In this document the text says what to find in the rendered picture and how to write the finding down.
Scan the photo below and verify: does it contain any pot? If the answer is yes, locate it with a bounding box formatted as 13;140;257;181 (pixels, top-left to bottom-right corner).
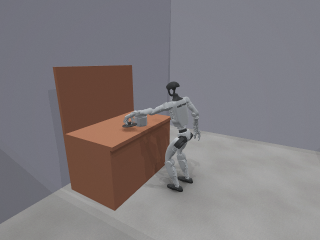
134;115;147;127

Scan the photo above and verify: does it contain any table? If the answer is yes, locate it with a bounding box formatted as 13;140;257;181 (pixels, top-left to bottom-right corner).
53;65;171;211

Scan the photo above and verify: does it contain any robot left hand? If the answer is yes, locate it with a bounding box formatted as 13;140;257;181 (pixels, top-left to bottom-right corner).
123;114;135;126

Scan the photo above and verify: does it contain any robot right forearm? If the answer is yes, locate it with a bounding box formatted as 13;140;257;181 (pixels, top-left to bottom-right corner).
193;114;199;130

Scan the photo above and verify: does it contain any robot head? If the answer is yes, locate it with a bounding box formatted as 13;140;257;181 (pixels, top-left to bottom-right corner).
166;81;183;102

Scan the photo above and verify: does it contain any lid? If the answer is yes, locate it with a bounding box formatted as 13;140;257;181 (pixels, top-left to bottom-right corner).
122;122;137;128

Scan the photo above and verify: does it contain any robot left thigh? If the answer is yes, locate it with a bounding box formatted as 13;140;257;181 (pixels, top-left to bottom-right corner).
165;137;185;166

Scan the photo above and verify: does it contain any robot left forearm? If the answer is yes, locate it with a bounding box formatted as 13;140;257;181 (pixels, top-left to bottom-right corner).
130;108;153;117

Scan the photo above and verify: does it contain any robot right hand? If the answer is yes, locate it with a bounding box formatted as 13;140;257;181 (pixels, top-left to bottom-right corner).
193;129;201;141

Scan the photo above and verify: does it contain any right robot upper arm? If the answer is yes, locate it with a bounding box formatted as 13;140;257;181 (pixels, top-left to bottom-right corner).
182;97;199;117

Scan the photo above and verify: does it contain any left robot upper arm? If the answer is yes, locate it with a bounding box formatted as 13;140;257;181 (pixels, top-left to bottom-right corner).
149;102;173;116

